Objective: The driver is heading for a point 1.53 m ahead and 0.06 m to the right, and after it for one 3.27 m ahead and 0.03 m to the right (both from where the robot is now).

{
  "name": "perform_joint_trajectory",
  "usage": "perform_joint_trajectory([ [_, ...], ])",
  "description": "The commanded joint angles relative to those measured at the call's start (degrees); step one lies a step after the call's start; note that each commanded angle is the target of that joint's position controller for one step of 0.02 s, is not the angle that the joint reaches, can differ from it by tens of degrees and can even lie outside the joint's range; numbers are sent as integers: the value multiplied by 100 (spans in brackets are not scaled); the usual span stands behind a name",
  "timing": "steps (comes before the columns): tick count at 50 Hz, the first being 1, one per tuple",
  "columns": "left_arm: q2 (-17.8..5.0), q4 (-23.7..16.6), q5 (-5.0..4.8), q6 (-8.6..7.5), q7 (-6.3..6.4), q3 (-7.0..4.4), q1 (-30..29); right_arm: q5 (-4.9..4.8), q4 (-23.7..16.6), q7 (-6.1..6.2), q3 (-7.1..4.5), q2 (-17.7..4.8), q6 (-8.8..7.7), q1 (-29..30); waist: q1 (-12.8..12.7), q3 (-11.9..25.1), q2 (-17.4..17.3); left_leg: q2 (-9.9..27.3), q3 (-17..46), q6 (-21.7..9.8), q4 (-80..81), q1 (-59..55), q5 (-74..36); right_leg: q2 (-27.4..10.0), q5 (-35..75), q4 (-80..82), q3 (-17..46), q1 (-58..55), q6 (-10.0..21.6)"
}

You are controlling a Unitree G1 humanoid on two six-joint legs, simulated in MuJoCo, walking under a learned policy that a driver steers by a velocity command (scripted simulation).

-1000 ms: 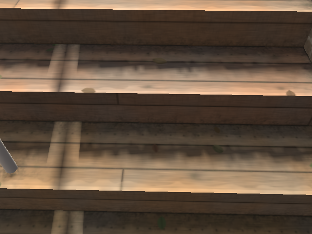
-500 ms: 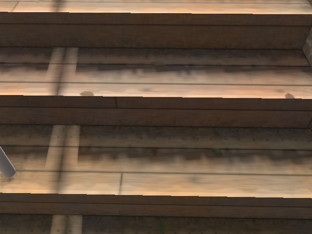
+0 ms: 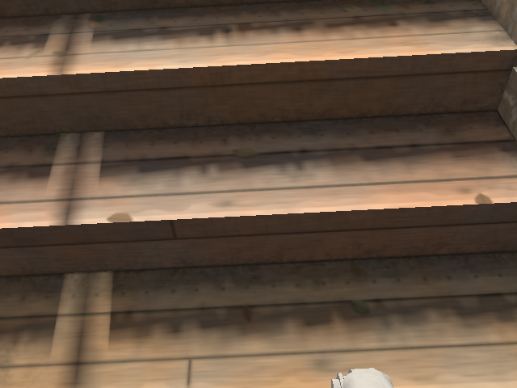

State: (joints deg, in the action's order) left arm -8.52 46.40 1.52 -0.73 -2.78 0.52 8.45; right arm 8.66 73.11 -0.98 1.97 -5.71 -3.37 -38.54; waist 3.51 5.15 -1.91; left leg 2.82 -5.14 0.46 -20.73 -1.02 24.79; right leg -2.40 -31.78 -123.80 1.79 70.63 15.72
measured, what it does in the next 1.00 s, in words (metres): climbs: right foot 0.17 m higher, then left foot 0.16 m higher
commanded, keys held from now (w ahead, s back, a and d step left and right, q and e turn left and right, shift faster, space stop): w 1.00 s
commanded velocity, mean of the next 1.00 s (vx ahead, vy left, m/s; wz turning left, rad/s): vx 0.49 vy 0.00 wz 0.00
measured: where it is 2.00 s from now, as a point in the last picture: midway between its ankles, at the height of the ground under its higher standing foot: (294, 42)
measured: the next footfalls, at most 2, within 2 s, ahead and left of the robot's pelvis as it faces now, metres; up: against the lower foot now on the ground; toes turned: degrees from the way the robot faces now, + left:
right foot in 0.12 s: +0.24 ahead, -0.15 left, +0.17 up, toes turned -1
left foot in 0.70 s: +0.53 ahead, +0.01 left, +0.33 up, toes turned +5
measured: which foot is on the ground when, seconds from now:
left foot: down 0.00-0.12, up 0.14-0.68, down 0.70-1.00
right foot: up 0.00-0.10, down 0.12-0.76, up 0.78-1.00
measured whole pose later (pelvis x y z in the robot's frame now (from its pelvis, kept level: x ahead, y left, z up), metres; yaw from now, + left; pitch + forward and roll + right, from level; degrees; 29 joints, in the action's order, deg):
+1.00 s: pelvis +0.54 -0.07 +0.33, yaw +0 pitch +5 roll +3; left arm -12.3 50.4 1.4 -1.7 -4.3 0.7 7.0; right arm 6.5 68.1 -2.9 1.0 -7.9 -3.5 -26.5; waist -0.7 7.4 2.4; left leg -3.8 -7.6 -4.1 -31.8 16.3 21.0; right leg -1.1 -13.4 -119.7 9.1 72.4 15.1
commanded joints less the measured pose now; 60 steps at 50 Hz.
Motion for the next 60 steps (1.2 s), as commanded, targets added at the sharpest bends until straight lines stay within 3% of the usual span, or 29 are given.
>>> perform_joint_trajectory([
  [1, -39, -1405, -234, 64, -124, 245, -1917, -246, -1285, -109, -218, -1286, -388, 2084, -1028, -1096, 510, 701, 215, -1155, 3278, 5478, 28, -402, 781, 3676, -634, -3534, -250],
  [2, -46, -1569, -219, 135, -230, 287, -2478, -500, -1322, -174, -305, -1596, -370, 1603, -881, -829, -190, 805, 372, -1382, 3480, 5561, -1290, 6, 780, 3468, -1100, -4269, -727],
  [3, 130, -1249, -210, 177, -336, 335, -1624, -642, -1309, -257, -376, -2022, -353, 1615, -1381, -769, -1012, 1126, 70, -1619, 2698, 4611, -5423, 445, 1499, 3135, -1417, -4298, -943],
  [5, -426, -595, -155, 212, -389, 210, -466, -718, -1249, -364, -414, -2075, -481, 1156, -1479, -93, -819, 1268, -196, -1507, 616, 1201, -9357, 951, 1344, 5903, -1767, -3540, -912],
  [6, -773, -124, 54, 195, -293, 11, 762, -466, -779, -493, -323, -1444, -469, 304, -1590, 414, -915, 1163, -43, -1316, -1111, 1266, -9214, 935, 2045, 6489, -1088, -4938, -565],
  [7, -1221, 337, 175, 219, -166, -74, 1961, -209, -737, -700, -165, -645, -400, -422, -1577, 2036, 265, 431, 623, -998, -3189, 3178, -5880, -18, 3607, 7216, 1720, -7593, 484],
  [8, -1852, 681, 262, 215, -76, -245, 3223, -434, -1042, -826, -277, -591, -305, -154, -1626, 2447, 1061, -518, 1656, -767, -5044, 4156, -2326, -1157, 1827, 9511, 5113, -7910, 735],
  [9, -2009, 856, 241, -22, -10, -348, 3212, -784, -1321, -765, -436, -643, -282, 954, -1614, 875, 1666, -769, 2467, -850, -7071, 5374, -2686, -1146, -951, 10149, 5359, -6636, 165],
  [11, -1066, 1031, -31, -170, -117, -172, 1899, -649, -1267, -403, -402, -436, -162, 1377, -869, -133, 1720, -740, 2416, -1141, -9014, 5837, -3473, -827, -948, 9970, 3969, -4706, -167],
  [12, -609, 1138, 26, -173, -203, -46, 1238, -635, -1499, -307, -333, -407, -108, 1733, -530, -148, 681, -793, 2299, -1303, -9552, 6138, -3545, -825, -369, 9978, 3403, -4401, -192],
  [15, 332, 1334, 199, -230, -282, 264, 222, -698, -1569, -273, -234, -527, 78, 1660, 227, -123, -138, -471, 2265, -1684, -9537, 6687, -3773, -767, 729, 10235, 2189, -3800, -570],
  [18, 80, 1316, 438, -483, -262, 222, 270, -801, -1892, -258, -224, -611, -5, 2305, 294, -299, 148, -231, 1303, -1514, -9209, 6431, -3307, -222, 1579, 10600, 488, -3307, -984],
  [19, -13, 1580, 480, -505, -172, 217, 1003, -806, -1897, -283, -108, -434, -11, 2479, 39, -238, 691, -314, 1007, -1468, -10365, 7028, -2687, -245, 1598, 10655, 556, -3845, -750],
  [24, -209, 2335, 759, -495, -289, 352, 3069, -782, -2865, -14, 120, -533, 200, 4309, -547, -320, 256, 79, 796, -1506, -8796, 9121, -2733, -851, 1503, 11037, 990, -6217, -624],
  [30, -18, 2300, 298, -502, -355, 469, 3660, -518, -3202, -212, 183, -69, 464, 5463, -787, -566, 1044, 306, -417, -1065, -7136, 7665, -1255, -1206, 4483, 11741, 513, -6316, -400],
  [32, -770, 2083, 140, -579, -431, 355, 3158, -561, -3500, -435, 123, -262, 585, 5664, -319, 21, 1362, -365, -1148, -925, -6473, 5042, -874, -1137, 9252, 11556, 117, -5286, 77],
  [36, -1592, 2156, 132, -613, -466, -143, 2906, -624, -3157, -380, -63, -625, 450, 4179, 324, 497, 1454, -786, -634, -1027, -3941, 3637, -268, -1471, 12707, 9845, -37, -7487, -418],
  [37, -1069, 2085, 461, -682, -520, -45, 3416, -777, -2718, -252, -145, -934, 407, 3082, 212, 1650, 537, -415, 811, -1581, -4391, 766, -1479, -1221, 12159, 8901, 419, -5370, -673],
  [38, -913, 1838, 441, -641, -587, -84, 3037, -674, -2367, -127, -279, -1280, 490, 1941, 664, 1800, -53, 130, 2477, -1911, -2770, -177, -1023, -488, 9430, 7700, 543, -4193, -753],
  [39, -634, 1846, 172, -424, -682, -173, 2301, -391, -1925, -164, -364, -1450, 565, 658, 1235, 1462, -1619, 1297, 4799, -2934, -590, 17, -1748, 907, 3280, 3402, 743, -2918, -1052],
  [40, -657, 1786, -24, -374, -647, -244, 2149, -353, -1661, -76, -367, -1372, 298, 459, 917, 760, -709, 1333, 5260, -2367, -232, 513, -771, 904, 3560, 924, 1719, -1673, -715],
  [41, -430, 1464, 2, -414, -510, -216, 1632, -416, -1497, -129, -387, -1217, 111, 1342, 426, 37, -438, 1178, 4289, -2160, -587, 1065, -1082, 931, 3391, 119, 1742, -764, -449],
  [43, -316, 822, 118, -323, -258, -136, 819, -519, -1221, -294, -127, -194, -31, 2371, -264, 101, 773, 1092, 2760, -1739, -579, 1346, -2560, 863, 2960, 314, 1758, -394, 23],
  [45, 30, 629, 181, -90, -188, 17, 931, -494, -1091, -262, 14, 279, -135, 2761, -840, -57, 624, 653, 1367, -1319, -260, 1749, -2341, 405, 2643, 543, 1264, -65, 166],
  [48, 162, 311, -68, -65, -177, 190, 285, -196, -1140, -183, -9, -7, -248, 2512, -941, -318, -295, 477, 827, -1428, 560, 2931, -1850, 124, 1507, -386, 118, -146, -76],
  [52, -200, -498, -53, -114, -50, 342, -1525, 57, -666, -227, 39, -275, -195, 948, -394, -203, 400, 541, 835, -1080, 681, 1625, -1161, -342, 2264, 1491, -21, 1054, 146],
  [55, -165, -1112, 40, 186, -114, 430, -3009, -300, -872, -411, 53, -500, -196, 770, -82, -433, -261, 882, 765, -1473, 2103, 3120, -1777, -370, 1372, 3583, -802, -1327, -378],
  [57, -99, -1040, -34, 223, -280, 380, -2270, -651, -1088, -497, -91, -1248, -374, 958, -680, -229, -801, 1081, 563, -1816, 1597, 2747, -6545, 278, 1416, 3991, -1227, -2799, -733],
  [60, -599, -789, 19, 139, -306, 74, -931, -697, -909, -580, -341, -1814, -487, 778, -1058, 584, -901, 1236, 346, -1318, -369, 530, -10273, 692, 1617, 6166, -990, -4041, -517],
])
Keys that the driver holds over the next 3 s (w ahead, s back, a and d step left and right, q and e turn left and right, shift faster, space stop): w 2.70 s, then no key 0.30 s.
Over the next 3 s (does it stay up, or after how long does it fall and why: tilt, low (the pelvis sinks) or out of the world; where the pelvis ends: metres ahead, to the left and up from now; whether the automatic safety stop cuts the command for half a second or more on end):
stays up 1.64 -0.05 0.93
